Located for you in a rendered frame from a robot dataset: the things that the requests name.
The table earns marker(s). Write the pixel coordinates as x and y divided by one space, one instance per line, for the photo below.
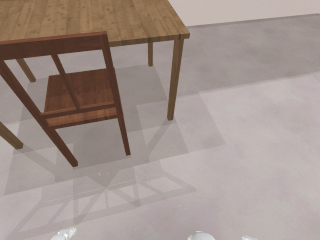
127 22

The chair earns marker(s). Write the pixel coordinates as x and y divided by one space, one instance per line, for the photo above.
72 99

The robot left hand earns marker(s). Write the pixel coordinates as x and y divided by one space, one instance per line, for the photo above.
65 234

